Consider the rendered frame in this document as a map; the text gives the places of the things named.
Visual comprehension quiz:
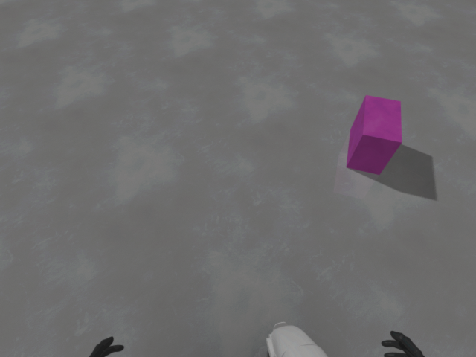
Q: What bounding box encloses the left robot hand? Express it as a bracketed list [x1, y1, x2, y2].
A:
[89, 337, 124, 357]

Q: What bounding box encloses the right robot hand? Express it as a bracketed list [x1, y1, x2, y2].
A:
[382, 331, 425, 357]

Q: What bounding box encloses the carton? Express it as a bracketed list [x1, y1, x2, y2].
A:
[347, 95, 402, 175]

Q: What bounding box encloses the right robot shin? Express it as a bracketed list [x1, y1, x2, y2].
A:
[273, 322, 288, 331]

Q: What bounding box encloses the robot right thigh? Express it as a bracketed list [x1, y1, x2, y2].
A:
[266, 326, 328, 357]

